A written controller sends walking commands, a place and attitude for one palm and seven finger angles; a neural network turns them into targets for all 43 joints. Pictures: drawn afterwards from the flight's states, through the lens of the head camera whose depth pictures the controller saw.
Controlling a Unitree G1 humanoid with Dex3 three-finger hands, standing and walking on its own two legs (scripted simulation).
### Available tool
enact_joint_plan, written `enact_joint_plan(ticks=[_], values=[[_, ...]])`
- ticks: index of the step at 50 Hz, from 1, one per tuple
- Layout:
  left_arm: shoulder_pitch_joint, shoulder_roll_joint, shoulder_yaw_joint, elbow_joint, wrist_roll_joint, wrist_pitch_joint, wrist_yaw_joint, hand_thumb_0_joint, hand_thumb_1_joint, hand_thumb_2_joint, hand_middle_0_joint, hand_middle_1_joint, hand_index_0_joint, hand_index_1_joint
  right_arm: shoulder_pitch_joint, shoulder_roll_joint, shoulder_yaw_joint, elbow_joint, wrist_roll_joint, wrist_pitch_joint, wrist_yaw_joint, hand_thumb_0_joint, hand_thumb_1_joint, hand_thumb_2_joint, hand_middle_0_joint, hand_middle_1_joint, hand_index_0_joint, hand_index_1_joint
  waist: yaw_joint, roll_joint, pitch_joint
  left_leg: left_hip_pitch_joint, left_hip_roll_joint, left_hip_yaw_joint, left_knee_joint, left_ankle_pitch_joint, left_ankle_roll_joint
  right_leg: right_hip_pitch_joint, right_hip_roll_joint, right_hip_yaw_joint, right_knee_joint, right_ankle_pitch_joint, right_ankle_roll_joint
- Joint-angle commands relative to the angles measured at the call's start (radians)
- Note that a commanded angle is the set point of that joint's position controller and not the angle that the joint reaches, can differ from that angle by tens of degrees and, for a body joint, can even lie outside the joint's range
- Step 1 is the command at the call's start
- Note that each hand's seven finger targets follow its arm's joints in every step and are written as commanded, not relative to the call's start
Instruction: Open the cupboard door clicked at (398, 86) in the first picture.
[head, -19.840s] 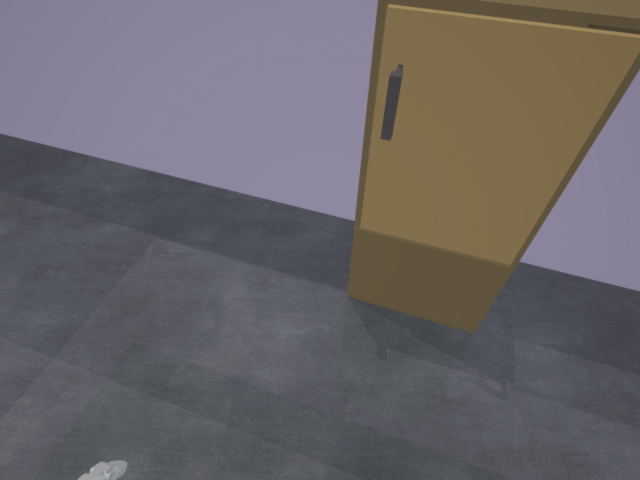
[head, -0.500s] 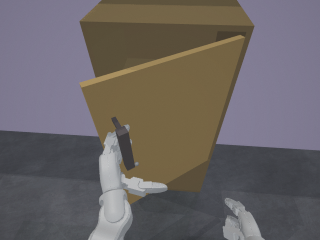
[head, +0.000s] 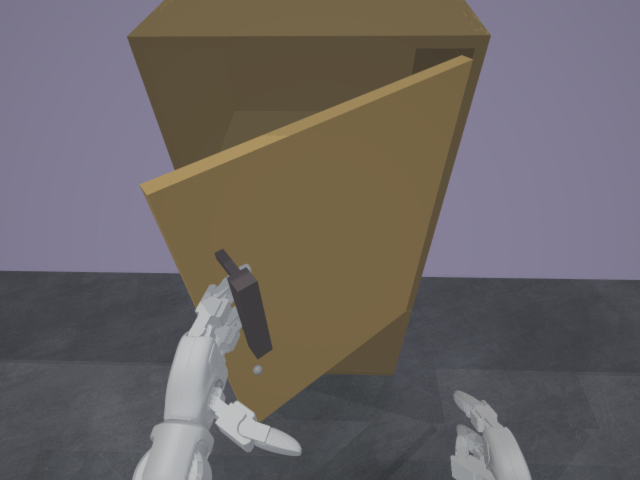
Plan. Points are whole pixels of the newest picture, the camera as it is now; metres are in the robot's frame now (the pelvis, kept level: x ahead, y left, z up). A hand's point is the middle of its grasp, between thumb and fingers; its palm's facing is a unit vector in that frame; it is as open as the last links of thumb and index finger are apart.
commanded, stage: slide the hand sideways off the handle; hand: left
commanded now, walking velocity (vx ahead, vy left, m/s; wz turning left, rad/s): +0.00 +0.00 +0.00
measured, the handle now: (243, 305) +0.29 +0.11 +0.10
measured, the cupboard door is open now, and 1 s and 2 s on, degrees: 39 39 39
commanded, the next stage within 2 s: draw the hand back to the body in 0.64 s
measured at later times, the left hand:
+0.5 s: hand (184, 421) +0.17 +0.14 +0.09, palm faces +0.05 -1.00 -0.05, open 16.3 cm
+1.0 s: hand (144, 413) +0.17 +0.18 +0.11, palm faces +0.04 -1.00 -0.06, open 16.4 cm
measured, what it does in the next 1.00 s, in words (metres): stands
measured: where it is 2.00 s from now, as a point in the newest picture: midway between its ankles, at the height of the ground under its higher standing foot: outside the picture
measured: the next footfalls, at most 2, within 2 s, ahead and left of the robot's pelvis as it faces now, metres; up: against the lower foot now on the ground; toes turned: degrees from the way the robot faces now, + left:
none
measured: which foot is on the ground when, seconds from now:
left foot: down 0.00-1.00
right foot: down 0.00-1.00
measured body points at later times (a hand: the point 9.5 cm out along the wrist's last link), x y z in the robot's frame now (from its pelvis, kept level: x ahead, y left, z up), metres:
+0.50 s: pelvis +0.01 -0.01 -0.01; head +0.01 -0.02 +0.44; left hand +0.16 +0.20 +0.10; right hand +0.20 -0.23 -0.07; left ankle +0.01 +0.12 -0.70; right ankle +0.00 -0.10 -0.70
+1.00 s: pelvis +0.00 +0.02 -0.01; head +0.00 +0.01 +0.44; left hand +0.16 +0.23 +0.12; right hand +0.19 -0.20 -0.06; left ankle +0.01 +0.12 -0.70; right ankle +0.00 -0.10 -0.70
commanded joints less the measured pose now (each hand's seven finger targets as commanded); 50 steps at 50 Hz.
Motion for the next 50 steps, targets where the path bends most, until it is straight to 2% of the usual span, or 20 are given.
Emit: enact_joint_plan(ticks=[1,3,4,7,11,16,17,20,23,25,27,30,32,35,37,38,41,44,46,50], values=[[0.037,0.028,0.098,-0.279,-0.033,-0.074,-0.001,0.0,-0.5,0.3,-0.15,-0.3,-0.15,-0.3,-0.104,-0.1,-0.054,-0.202,0.006,-0.059,-0.003,0.0,-0.9,-0.9,0.2,0.3,0.2,0.3,0.021,-0.071,-0.096,0.019,-0.005,0.01,-0.114,0.16,0.026,0.06,-0.019,0.001,-0.15,0.227,0.012],[0.098,0.066,0.143,-0.3,-0.039,-0.085,-0.012,0.0,-0.5,0.3,-0.15,-0.3,-0.15,-0.3,-0.093,-0.106,-0.061,-0.203,0.006,-0.06,-0.006,0.0,-0.9,-0.9,0.2,0.3,0.2,0.3,0.026,-0.079,-0.113,0.009,-0.006,0.013,-0.098,0.183,0.028,0.074,-0.018,0.009,-0.144,0.262,0.014],[0.098,0.05,0.123,-0.313,-0.042,-0.092,-0.023,0.0,-0.5,0.3,-0.15,-0.3,-0.15,-0.3,-0.093,-0.104,-0.059,-0.208,0.007,-0.063,-0.006,0.0,-0.9,-0.9,0.2,0.3,0.2,0.3,0.014,-0.082,-0.096,0.003,-0.007,0.015,-0.091,0.177,0.028,0.057,-0.021,0.008,-0.141,0.263,0.018],[0.13,0.059,0.129,-0.352,-0.057,-0.122,-0.049,0.0,-0.5,0.3,-0.15,-0.3,-0.15,-0.3,-0.074,-0.107,-0.065,-0.21,0.008,-0.077,-0.008,0.0,-0.9,-0.9,0.2,0.3,0.2,0.3,0.006,-0.055,-0.111,-0.001,-0.009,0.01,-0.071,0.183,0.028,0.037,-0.02,0.009,-0.123,0.28,0.02],[0.198,0.099,0.184,-0.365,-0.084,-0.151,-0.092,0.0,-0.5,0.3,-0.15,-0.3,-0.15,-0.3,-0.063,-0.11,-0.074,-0.206,0.012,-0.09,-0.018,0.0,-0.9,-0.9,0.2,0.3,0.2,0.3,0.004,-0.089,-0.12,-0.035,-0.014,0.008,-0.042,0.181,0.028,0.042,-0.028,0.028,-0.118,0.317,0.034],[0.258,0.129,0.244,-0.363,-0.127,-0.173,-0.152,0.0,-0.5,0.3,-0.15,-0.3,-0.15,-0.3,-0.064,-0.109,-0.084,-0.198,0.024,-0.101,-0.031,0.0,-0.9,-0.9,0.2,0.3,0.2,0.3,0.01,-0.057,-0.12,-0.056,-0.015,0.005,-0.02,0.173,0.024,0.029,-0.032,0.042,-0.117,0.311,0.038],[0.26,0.122,0.235,-0.364,-0.135,-0.176,-0.164,0.0,-0.5,0.3,-0.15,-0.3,-0.15,-0.3,-0.066,-0.109,-0.082,-0.201,0.025,-0.103,-0.032,0.0,-0.9,-0.9,0.2,0.3,0.2,0.3,0.007,-0.062,-0.102,-0.063,-0.017,0.003,-0.02,0.166,0.025,0.02,-0.032,0.04,-0.118,0.299,0.038],[0.284,0.147,0.279,-0.358,-0.162,-0.185,-0.194,0.0,-0.5,0.3,-0.15,-0.3,-0.15,-0.3,-0.068,-0.11,-0.09,-0.197,0.03,-0.108,-0.041,0.0,-0.9,-0.9,0.2,0.3,0.2,0.3,0.012,-0.083,-0.123,-0.075,-0.017,0.0,-0.006,0.16,0.024,0.028,-0.038,0.055,-0.122,0.296,0.045],[0.288,0.157,0.283,-0.366,-0.175,-0.192,-0.221,0.0,-0.5,0.3,-0.15,-0.3,-0.15,-0.3,-0.072,-0.112,-0.089,-0.193,0.036,-0.113,-0.044,0.0,-0.9,-0.9,0.2,0.3,0.2,0.3,0.013,-0.032,-0.115,-0.071,-0.016,-0.004,-0.007,0.168,0.026,0.016,-0.032,0.043,-0.114,0.28,0.036],[0.288,0.152,0.28,-0.368,-0.186,-0.194,-0.233,0.0,-0.5,0.3,-0.15,-0.3,-0.15,-0.3,-0.071,-0.111,-0.089,-0.197,0.037,-0.117,-0.047,0.0,-0.9,-0.9,0.2,0.3,0.2,0.3,0.01,-0.035,-0.109,-0.07,-0.015,-0.008,-0.01,0.164,0.025,-0.001,-0.028,0.033,-0.109,0.266,0.035],[0.296,0.166,0.302,-0.339,-0.191,-0.188,-0.24,0.0,-0.5,0.3,-0.15,-0.3,-0.15,-0.3,-0.076,-0.113,-0.091,-0.194,0.04,-0.117,-0.052,0.0,-0.9,-0.9,0.2,0.3,0.2,0.3,0.011,-0.065,-0.082,-0.088,-0.013,-0.012,-0.01,0.139,0.025,-0.018,-0.024,0.031,-0.118,0.212,0.034],[0.273,0.18,0.314,-0.345,-0.198,-0.185,-0.24,0.0,-0.5,0.3,-0.15,-0.3,-0.15,-0.3,-0.081,-0.113,-0.087,-0.197,0.042,-0.122,-0.056,0.0,-0.9,-0.9,0.2,0.3,0.2,0.3,0.014,-0.033,-0.076,-0.092,-0.012,-0.013,-0.016,0.107,0.026,-0.036,-0.021,0.027,-0.123,0.129,0.026],[0.236,0.153,0.278,-0.365,-0.195,-0.186,-0.238,0.0,-0.5,0.3,-0.15,-0.3,-0.15,-0.3,-0.081,-0.118,-0.083,-0.206,0.043,-0.131,-0.057,0.0,-0.9,-0.9,0.2,0.3,0.2,0.3,0.007,-0.02,-0.074,-0.08,-0.011,-0.019,-0.025,0.093,0.027,-0.056,-0.015,0.012,-0.117,0.093,0.022],[0.25,0.164,0.289,-0.356,-0.193,-0.178,-0.227,0.0,-0.5,0.3,-0.15,-0.3,-0.15,-0.3,-0.075,-0.116,-0.084,-0.199,0.042,-0.141,-0.059,0.0,-0.9,-0.9,0.2,0.3,0.2,0.3,0.013,-0.04,-0.099,-0.076,-0.008,-0.025,-0.027,0.094,0.027,-0.052,-0.01,0.003,-0.109,0.095,0.021],[0.245,0.147,0.263,-0.364,-0.186,-0.167,-0.226,0.0,-0.5,0.3,-0.15,-0.3,-0.15,-0.3,-0.079,-0.117,-0.079,-0.205,0.043,-0.144,-0.056,0.0,-0.9,-0.9,0.2,0.3,0.2,0.3,0.013,-0.013,-0.09,-0.074,-0.01,-0.025,-0.033,0.096,0.026,-0.055,-0.009,-0.004,-0.101,0.102,0.019],[0.241,0.18,0.296,-0.372,-0.182,-0.163,-0.218,0.0,-0.5,0.3,-0.15,-0.3,-0.15,-0.3,-0.077,-0.117,-0.083,-0.198,0.044,-0.143,-0.057,0.0,-0.9,-0.9,0.2,0.3,0.2,0.3,0.019,-0.018,-0.105,-0.07,-0.005,-0.028,-0.037,0.104,0.027,-0.04,-0.008,-0.006,-0.1,0.108,0.016],[0.254,0.214,0.338,-0.411,-0.18,-0.143,-0.204,0.0,-0.5,0.3,-0.15,-0.3,-0.15,-0.3,-0.081,-0.112,-0.078,-0.2,0.046,-0.141,-0.057,0.0,-0.9,-0.9,0.2,0.3,0.2,0.3,0.035,0.014,-0.12,-0.052,-0.004,-0.028,-0.057,0.118,0.024,-0.023,-0.004,-0.02,-0.092,0.123,0.011],[0.238,0.189,0.322,-0.414,-0.189,-0.112,-0.203,0.0,-0.5,0.3,-0.15,-0.3,-0.15,-0.3,-0.089,-0.113,-0.072,-0.199,0.051,-0.143,-0.057,0.0,-0.9,-0.9,0.2,0.3,0.2,0.3,0.024,0.012,-0.086,-0.044,-0.001,-0.033,-0.073,0.116,0.024,-0.029,-0.001,-0.031,-0.104,0.126,0.014],[0.24,0.19,0.331,-0.429,-0.201,-0.093,-0.209,0.0,-0.5,0.3,-0.15,-0.3,-0.15,-0.3,-0.088,-0.117,-0.071,-0.196,0.052,-0.148,-0.059,0.0,-0.9,-0.9,0.2,0.3,0.2,0.3,0.028,0.008,-0.098,-0.028,0.001,-0.035,-0.083,0.122,0.022,-0.017,0.002,-0.037,-0.108,0.137,0.015],[0.212,0.213,0.359,-0.424,-0.209,-0.05,-0.221,0.0,-0.5,0.3,-0.15,-0.3,-0.15,-0.3,-0.088,-0.124,-0.067,-0.184,0.055,-0.154,-0.065,0.0,-0.9,-0.9,0.2,0.3,0.2,0.3,0.025,-0.004,-0.07,-0.016,0.006,-0.043,-0.105,0.113,0.021,-0.014,0.003,-0.044,-0.127,0.125,0.016]])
